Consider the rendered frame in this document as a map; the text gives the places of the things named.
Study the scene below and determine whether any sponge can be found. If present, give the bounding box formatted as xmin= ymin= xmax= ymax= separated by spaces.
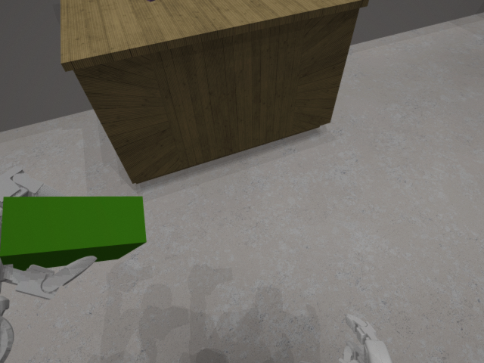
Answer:
xmin=0 ymin=197 xmax=147 ymax=271

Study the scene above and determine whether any robot right hand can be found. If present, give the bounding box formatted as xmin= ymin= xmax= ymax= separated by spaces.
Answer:
xmin=339 ymin=314 xmax=393 ymax=363

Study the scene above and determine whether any robot left hand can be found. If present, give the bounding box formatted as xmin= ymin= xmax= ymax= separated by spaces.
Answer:
xmin=0 ymin=166 xmax=97 ymax=299

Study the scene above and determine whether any table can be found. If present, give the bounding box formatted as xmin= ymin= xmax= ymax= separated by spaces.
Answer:
xmin=60 ymin=0 xmax=369 ymax=184

